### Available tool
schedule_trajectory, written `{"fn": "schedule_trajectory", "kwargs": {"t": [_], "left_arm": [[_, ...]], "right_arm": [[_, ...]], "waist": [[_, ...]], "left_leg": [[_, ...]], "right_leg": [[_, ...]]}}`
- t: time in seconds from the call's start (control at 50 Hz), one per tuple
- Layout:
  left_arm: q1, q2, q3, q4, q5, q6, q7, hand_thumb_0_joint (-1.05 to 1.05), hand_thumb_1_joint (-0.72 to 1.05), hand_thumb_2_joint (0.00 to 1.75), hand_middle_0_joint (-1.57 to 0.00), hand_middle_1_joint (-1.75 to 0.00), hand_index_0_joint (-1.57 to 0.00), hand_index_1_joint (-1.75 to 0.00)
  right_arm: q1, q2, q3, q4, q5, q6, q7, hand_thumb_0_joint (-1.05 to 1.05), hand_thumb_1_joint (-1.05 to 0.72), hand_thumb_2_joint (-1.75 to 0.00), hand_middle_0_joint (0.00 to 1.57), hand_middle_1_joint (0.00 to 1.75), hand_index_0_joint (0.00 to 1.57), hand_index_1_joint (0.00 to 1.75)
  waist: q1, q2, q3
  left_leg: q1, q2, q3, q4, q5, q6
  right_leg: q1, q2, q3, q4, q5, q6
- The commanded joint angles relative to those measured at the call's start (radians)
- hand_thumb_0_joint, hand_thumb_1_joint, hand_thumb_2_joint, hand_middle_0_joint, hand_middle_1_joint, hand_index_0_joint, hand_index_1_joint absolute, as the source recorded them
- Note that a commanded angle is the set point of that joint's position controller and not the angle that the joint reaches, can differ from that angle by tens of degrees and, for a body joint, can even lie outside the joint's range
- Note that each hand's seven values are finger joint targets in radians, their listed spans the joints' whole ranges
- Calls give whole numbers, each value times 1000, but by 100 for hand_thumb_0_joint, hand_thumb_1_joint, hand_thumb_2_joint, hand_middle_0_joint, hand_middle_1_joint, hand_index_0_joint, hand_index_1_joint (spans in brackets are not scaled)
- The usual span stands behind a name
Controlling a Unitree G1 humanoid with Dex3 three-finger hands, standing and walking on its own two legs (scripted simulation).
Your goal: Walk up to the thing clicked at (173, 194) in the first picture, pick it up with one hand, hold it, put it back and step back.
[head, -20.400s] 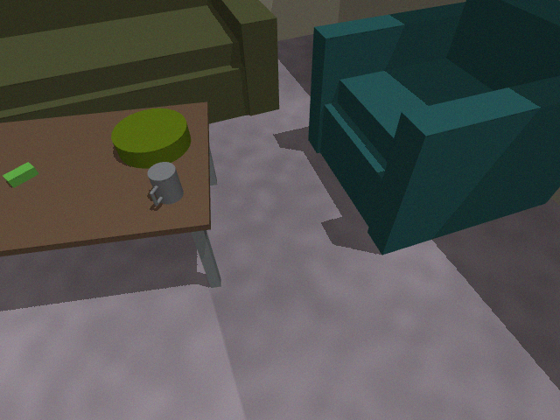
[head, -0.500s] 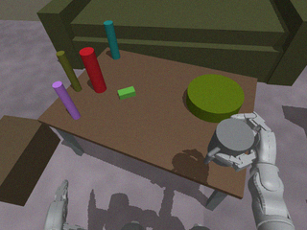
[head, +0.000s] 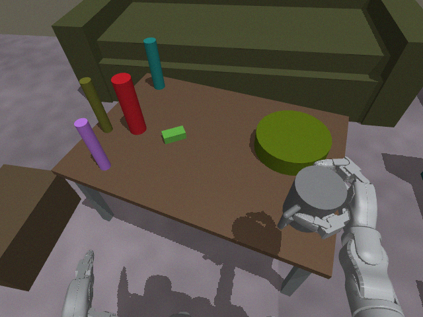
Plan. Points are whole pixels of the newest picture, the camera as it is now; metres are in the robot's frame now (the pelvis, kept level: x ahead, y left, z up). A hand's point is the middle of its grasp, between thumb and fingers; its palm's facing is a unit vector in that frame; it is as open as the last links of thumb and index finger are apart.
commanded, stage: hold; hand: right
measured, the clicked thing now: (304, 205) +0.32 -0.14 +0.04
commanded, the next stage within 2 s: crouch in 1.88 s
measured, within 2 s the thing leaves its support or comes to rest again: neither
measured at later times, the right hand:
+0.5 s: hand (325, 201) +0.32 -0.17 +0.06, palm faces +0.17 +0.98 +0.00, open 11.7 cm
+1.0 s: hand (325, 204) +0.31 -0.17 +0.05, palm faces +0.18 +0.98 +0.00, open 11.7 cm
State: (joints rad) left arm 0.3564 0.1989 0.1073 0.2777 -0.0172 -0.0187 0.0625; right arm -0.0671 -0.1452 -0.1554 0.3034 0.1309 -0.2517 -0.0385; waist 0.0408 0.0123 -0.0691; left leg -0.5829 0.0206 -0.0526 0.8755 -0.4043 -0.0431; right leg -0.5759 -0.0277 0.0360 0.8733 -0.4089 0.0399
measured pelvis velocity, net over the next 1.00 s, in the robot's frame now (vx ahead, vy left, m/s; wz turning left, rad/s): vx -0.01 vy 0.00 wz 0.00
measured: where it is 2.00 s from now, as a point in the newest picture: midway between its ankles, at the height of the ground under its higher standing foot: outside the picture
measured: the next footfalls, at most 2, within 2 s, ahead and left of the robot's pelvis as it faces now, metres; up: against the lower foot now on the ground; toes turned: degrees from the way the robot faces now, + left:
none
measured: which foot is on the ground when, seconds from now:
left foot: down 0.00-1.00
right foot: down 0.00-1.00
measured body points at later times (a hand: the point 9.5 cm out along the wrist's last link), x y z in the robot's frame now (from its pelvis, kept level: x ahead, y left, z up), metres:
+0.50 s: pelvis +0.00 +0.00 +0.00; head +0.03 -0.01 +0.45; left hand +0.16 +0.26 -0.05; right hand +0.30 -0.22 +0.06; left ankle +0.02 +0.14 -0.69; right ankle +0.02 -0.15 -0.69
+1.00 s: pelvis -0.01 +0.00 +0.00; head +0.02 -0.01 +0.45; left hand +0.15 +0.26 -0.04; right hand +0.30 -0.22 +0.05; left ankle +0.02 +0.14 -0.69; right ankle +0.02 -0.15 -0.69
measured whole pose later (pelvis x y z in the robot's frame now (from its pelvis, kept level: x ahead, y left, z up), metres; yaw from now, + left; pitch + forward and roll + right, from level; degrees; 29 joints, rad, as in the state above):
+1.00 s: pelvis -0.01 +0.00 +0.00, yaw +0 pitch +6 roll +0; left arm 0.34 0.19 0.10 0.31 -0.01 -0.04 0.06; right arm -0.05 -0.15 -0.15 0.33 0.12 -0.29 -0.04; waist 0.04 0.02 -0.06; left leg -0.59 0.02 -0.06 0.87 -0.39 -0.05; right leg -0.58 -0.03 0.03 0.87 -0.40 0.04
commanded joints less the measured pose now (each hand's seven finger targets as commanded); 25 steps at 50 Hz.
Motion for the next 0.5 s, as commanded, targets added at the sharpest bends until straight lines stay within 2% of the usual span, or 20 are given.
{"fn": "schedule_trajectory", "kwargs": {"t": [0.0, 0.02, 0.04, 0.06, 0.08, 0.1, 0.12, 0.14, 0.18, 0.2, 0.22, 0.26, 0.28, 0.3, 0.32, 0.36, 0.38, 0.42, 0.44, 0.48], "left_arm": [[-78, 137, 67, -182, 4, -59, 12, 0, -53, 4, -5, -6, -5, -5], [-36, 120, 50, -155, 5, -58, 9, 0, -53, 4, -4, -6, -5, -5], [-25, 123, 54, -145, 4, -58, 4, 0, -53, 4, -5, -6, -5, -5], [-11, 166, 101, -143, 4, -58, 10, 0, -52, 4, -5, -6, -6, -5], [-42, 139, 62, -184, 3, -62, 5, 0, -52, 4, -5, -6, -5, -5], [-65, 163, 90, -205, 4, -66, 9, 0, -53, 4, -5, -6, -5, -5], [-38, 146, 79, -171, 6, -62, 8, 0, -53, 4, -5, -6, -5, -5], [-22, 155, 85, -139, 6, -59, 5, 0, -53, 4, -5, -6, -5, -5], [-60, 99, 29, -170, 3, -65, -1, 0, -53, 4, -5, -6, -5, -5], [-103, 111, 45, -206, 4, -71, 4, 0, -53, 4, -5, -6, -5, -5], [-95, 152, 90, -191, 5, -71, 12, 0, -53, 4, -5, -6, -5, -5], [-1, 133, 62, -140, 10, -67, 8, 0, -53, 5, -5, -6, -5, -5], [-3, 96, 31, -123, 7, -66, 4, 0, -53, 5, -5, -6, -5, -5], [-63, 142, 72, -162, 4, -72, 11, 0, -53, 5, -5, -6, -5, -5], [-96, 126, 55, -171, 4, -74, 13, 0, -53, 5, -5, -6, -5, -5], [-60, 130, 59, -140, 7, -79, 9, 0, -53, 4, -5, -6, -5, -5], [-31, 132, 66, -100, 7, -75, 9, 0, -53, 5, -5, -6, -5, -5], [-75, 119, 44, -173, 5, -85, 12, 0, -54, 5, -5, -6, -5, -5], [-69, 149, 77, -153, 9, -86, 16, 0, -53, 4, -5, -6, -5, -5], [-27, 169, 98, -121, 9, -79, 15, 0, -53, 4, -5, -6, -6, -5]], "right_arm": [[-342, -122, -44, -295, 20, -110, 8, 0, 6, -130, 117, 141, 124, 141], [-310, -110, -40, -278, 23, -108, 11, 0, 3, -130, 119, 142, 126, 142], [-265, -94, -26, -259, 22, -106, 15, 0, 6, -130, 117, 141, 124, 141], [-259, -116, -45, -236, 22, -104, 15, 0, 7, -130, 118, 141, 125, 141], [-290, -129, -61, -300, 23, -114, 12, 0, 6, -130, 118, 141, 125, 141], [-310, -141, -67, -318, 23, -118, 10, 0, 5, -131, 119, 142, 126, 142], [-302, -138, -71, -305, 23, -119, 5, 0, 5, -131, 119, 143, 126, 143], [-245, -114, -52, -261, 23, -114, 7, 0, 5, -130, 118, 142, 125, 142], [-305, -125, -67, -295, 28, -131, 6, 0, 6, -131, 118, 142, 125, 142], [-325, -142, -76, -340, 25, -144, 3, 0, 7, -131, 118, 142, 125, 142], [-336, -133, -61, -316, 24, -145, 2, 0, 6, -131, 119, 142, 126, 142], [-240, -107, -36, -286, 21, -135, 8, 0, 4, -131, 119, 142, 125, 142], [-265, -120, -46, -313, 25, -140, 12, 0, 6, -132, 119, 143, 126, 143], [-293, -143, -62, -334, 25, -142, 11, 0, 7, -131, 118, 142, 125, 142], [-337, -149, -59, -356, 24, -145, 10, 0, 8, -131, 117, 142, 125, 142], [-290, -89, -15, -301, 27, -137, 17, 0, 5, -132, 119, 143, 126, 143], [-270, -99, -31, -258, 26, -129, 16, 0, 7, -133, 119, 144, 127, 144], [-327, -121, -43, -322, 26, -139, 21, 0, 4, -132, 119, 143, 127, 143], [-320, -130, -52, -300, 25, -138, 19, 0, 2, -135, 122, 146, 129, 146], [-267, -115, -43, -249, 25, -129, 21, 0, 2, -133, 121, 145, 128, 145]], "waist": [[1, -12, -287], [3, -18, -228], [-3, -16, -211], [8, -5, -239], [-9, -11, -284], [0, -6, -318], [-1, -14, -269], [2, 2, -229], [-11, -15, -241], [-17, -15, -289], [12, 4, -293], [4, -8, -261], [-10, -53, -239], [-3, -29, -301], [-7, -34, -286], [17, -25, -232], [11, -32, -210], [10, -16, -286], [9, -13, -289], [11, -17, -269]], "left_leg": [[114, -16, 60, -138, 223, 31], [94, -18, 62, -147, 188, 30], [90, -17, 61, -144, 177, 32], [101, -18, 64, -147, 196, 30], [129, -16, 62, -146, 227, 29], [138, -17, 61, -144, 243, 29], [126, -18, 63, -146, 240, 28], [108, -17, 64, -143, 226, 28], [106, -16, 59, -146, 200, 30], [131, -15, 57, -147, 203, 31], [116, -19, 58, -147, 204, 29], [110, -21, 62, -147, 205, 29], [109, -17, 59, -147, 210, 31], [122, -17, 58, -141, 229, 31], [115, -19, 60, -140, 228, 32], [67, -24, 67, -137, 183, 32], [62, -21, 66, -142, 167, 33], [97, -20, 64, -147, 192, 30], [109, -19, 68, -141, 217, 30], [96, -21, 74, -130, 240, 30]], "right_leg": [[127, 25, -56, -125, 175, -46], [113, 25, -59, -132, 140, -45], [106, 26, -59, -139, 131, -43], [121, 25, -57, -137, 148, -44], [143, 26, -59, -132, 179, -43], [159, 26, -57, -126, 195, -45], [141, 27, -60, -126, 190, -44], [117, 29, -60, -131, 176, -45], [105, 27, -59, -130, 154, -45], [127, 28, -58, -126, 156, -44], [141, 24, -56, -122, 150, -46], [139, 26, -57, -133, 154, -45], [123, 30, -61, -134, 162, -41], [151, 27, -56, -132, 182, -43], [142, 24, -55, -130, 183, -41], [125, 18, -46, -141, 133, -41], [110, 20, -49, -144, 117, -40], [143, 21, -51, -136, 140, -43], [145, 21, -52, -132, 166, -42], [146, 20, -46, -135, 197, -39]]}}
